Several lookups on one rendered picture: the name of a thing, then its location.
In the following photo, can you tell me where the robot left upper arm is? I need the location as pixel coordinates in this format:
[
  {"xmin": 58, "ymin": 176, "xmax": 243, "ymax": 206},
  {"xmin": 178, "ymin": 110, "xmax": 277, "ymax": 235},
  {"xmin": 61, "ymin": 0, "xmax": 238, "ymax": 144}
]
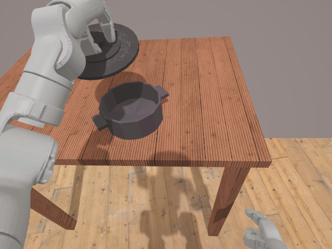
[{"xmin": 0, "ymin": 124, "xmax": 59, "ymax": 249}]

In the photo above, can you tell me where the right robot hand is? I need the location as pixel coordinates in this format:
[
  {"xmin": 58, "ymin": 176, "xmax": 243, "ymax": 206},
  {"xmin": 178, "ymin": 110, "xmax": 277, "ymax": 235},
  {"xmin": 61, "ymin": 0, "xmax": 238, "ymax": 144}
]
[{"xmin": 243, "ymin": 209, "xmax": 283, "ymax": 249}]

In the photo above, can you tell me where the left robot hand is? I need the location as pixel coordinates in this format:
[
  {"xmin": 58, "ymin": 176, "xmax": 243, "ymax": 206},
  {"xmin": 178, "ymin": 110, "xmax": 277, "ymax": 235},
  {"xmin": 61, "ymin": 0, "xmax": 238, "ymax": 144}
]
[{"xmin": 68, "ymin": 0, "xmax": 116, "ymax": 56}]

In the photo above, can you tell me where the knob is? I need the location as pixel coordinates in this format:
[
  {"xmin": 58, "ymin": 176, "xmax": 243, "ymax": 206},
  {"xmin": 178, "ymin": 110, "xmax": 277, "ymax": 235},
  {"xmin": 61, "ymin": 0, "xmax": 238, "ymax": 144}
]
[{"xmin": 91, "ymin": 32, "xmax": 106, "ymax": 48}]

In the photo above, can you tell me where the lid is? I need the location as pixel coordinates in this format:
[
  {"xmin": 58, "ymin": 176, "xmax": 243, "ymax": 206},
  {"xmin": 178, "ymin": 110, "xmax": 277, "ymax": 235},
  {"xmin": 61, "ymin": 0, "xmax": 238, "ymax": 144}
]
[{"xmin": 77, "ymin": 23, "xmax": 139, "ymax": 80}]

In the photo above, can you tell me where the pot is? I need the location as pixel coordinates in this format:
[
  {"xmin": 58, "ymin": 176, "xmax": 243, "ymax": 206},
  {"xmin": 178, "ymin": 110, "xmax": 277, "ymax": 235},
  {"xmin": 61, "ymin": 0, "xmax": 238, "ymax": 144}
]
[{"xmin": 91, "ymin": 81, "xmax": 169, "ymax": 140}]

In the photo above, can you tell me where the table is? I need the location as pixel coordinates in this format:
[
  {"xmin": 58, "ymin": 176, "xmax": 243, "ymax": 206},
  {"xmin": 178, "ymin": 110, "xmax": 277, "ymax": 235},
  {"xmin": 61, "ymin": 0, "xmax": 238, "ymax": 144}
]
[{"xmin": 0, "ymin": 36, "xmax": 272, "ymax": 236}]

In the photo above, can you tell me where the left robot forearm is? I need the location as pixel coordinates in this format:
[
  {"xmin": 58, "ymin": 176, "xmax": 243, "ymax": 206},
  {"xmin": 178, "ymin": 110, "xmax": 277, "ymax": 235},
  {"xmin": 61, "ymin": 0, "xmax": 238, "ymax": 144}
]
[{"xmin": 0, "ymin": 0, "xmax": 87, "ymax": 135}]

